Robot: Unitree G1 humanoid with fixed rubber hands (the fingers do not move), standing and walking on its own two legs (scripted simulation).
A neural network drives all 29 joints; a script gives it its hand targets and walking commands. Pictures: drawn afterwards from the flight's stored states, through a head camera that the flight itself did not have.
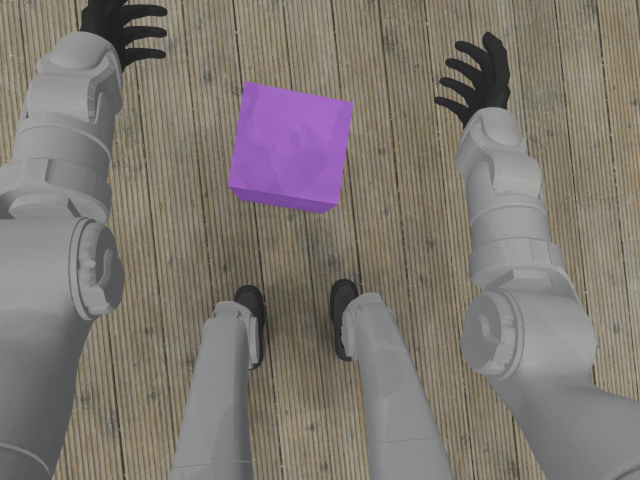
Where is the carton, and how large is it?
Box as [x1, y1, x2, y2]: [228, 81, 352, 213]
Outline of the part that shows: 245,81 228,186 240,199 322,213 337,204 352,102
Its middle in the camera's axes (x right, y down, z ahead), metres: -0.07 -0.17 +0.85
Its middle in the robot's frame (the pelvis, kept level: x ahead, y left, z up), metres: +0.53 -0.01 -0.53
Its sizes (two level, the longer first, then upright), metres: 0.210 0.200 0.250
